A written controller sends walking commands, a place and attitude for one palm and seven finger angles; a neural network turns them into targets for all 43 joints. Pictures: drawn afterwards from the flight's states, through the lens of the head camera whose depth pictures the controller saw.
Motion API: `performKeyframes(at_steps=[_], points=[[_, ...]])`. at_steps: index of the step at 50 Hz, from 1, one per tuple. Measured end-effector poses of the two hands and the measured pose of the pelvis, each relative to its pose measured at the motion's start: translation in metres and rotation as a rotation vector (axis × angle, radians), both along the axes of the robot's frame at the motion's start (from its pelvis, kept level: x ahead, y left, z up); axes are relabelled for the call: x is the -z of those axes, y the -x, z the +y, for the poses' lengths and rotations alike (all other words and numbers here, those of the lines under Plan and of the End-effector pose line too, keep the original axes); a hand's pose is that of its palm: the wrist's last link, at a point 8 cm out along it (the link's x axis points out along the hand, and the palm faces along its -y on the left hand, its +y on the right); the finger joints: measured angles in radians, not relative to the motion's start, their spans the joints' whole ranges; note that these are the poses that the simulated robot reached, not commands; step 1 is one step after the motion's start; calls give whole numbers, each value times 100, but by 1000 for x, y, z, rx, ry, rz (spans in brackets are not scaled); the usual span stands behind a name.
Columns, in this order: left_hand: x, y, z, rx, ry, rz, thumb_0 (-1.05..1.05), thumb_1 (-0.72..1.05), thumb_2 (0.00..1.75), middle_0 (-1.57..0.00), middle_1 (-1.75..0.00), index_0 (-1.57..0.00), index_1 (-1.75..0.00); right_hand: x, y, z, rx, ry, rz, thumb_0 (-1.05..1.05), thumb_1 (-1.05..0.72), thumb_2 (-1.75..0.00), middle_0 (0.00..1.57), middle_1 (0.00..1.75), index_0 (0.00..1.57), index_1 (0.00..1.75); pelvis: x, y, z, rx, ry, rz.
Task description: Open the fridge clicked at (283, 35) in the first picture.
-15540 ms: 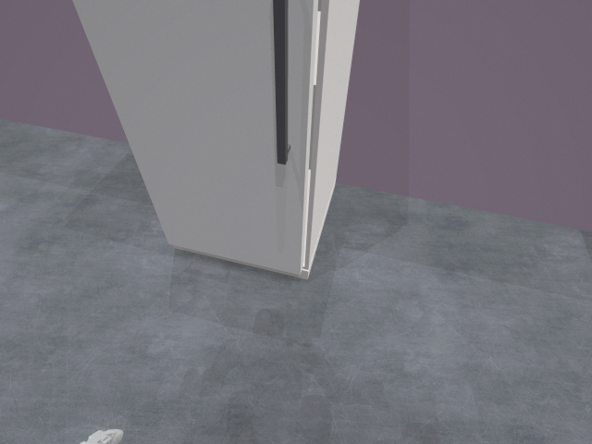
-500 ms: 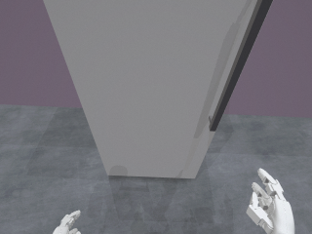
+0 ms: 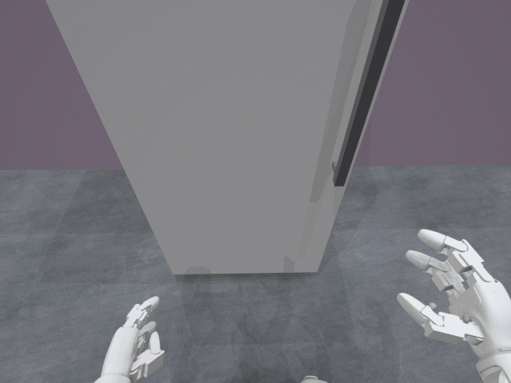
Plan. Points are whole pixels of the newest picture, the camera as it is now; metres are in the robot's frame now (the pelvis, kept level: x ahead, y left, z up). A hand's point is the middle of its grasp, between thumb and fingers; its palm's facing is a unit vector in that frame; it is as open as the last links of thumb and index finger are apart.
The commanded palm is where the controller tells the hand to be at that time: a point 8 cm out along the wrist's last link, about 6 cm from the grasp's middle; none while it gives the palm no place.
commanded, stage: raise the hand to about handle height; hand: right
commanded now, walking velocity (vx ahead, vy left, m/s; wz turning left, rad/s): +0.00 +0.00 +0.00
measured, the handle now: (362, 84) +0.57 -0.16 +0.18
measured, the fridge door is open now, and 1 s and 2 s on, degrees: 0 0 0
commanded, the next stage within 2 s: move the hooked fingers beside the handle in 1.42 s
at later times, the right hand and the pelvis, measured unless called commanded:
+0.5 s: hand (494, 251) +0.26 -0.26 +0.16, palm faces +0.02 +1.00 -0.08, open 13.1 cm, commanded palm +0.23 -0.30 +0.17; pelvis +0.01 -0.01 +0.03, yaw +0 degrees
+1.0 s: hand out of the picture +0.30 -0.27 +0.24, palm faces +0.03 +1.00 -0.09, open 14.0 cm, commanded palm +0.26 -0.31 +0.24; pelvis +0.02 +0.01 +0.04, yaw +0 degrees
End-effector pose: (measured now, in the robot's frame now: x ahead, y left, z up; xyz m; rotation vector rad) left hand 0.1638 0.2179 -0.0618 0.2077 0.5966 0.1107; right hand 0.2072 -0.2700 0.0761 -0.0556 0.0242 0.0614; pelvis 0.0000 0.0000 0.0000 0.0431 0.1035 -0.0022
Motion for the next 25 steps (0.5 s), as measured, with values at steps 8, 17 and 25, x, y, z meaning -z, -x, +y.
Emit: performKeyframes(at_steps=[8,17,25], points=[[-5,22,3,-34,1,31,1,90,90,-21,-31,-21,-30,-30,-7,-19,52,7,-25,1,-12,-56,26,80,26,80,-13,-6,-9,-13,8,-21],[-25,6,12,-26,-47,-24,1,90,90,-20,-30,-20,-30,-56,-17,-27,49,17,-59,0,9,-47,27,94,27,93,-23,-10,-12,-6,12,-65],[-44,-21,4,13,-28,-105,1,90,90,-20,-30,-20,-30,-88,-28,-41,76,20,-92,0,28,-39,29,106,29,105,-31,-14,-8,-2,16,-103]])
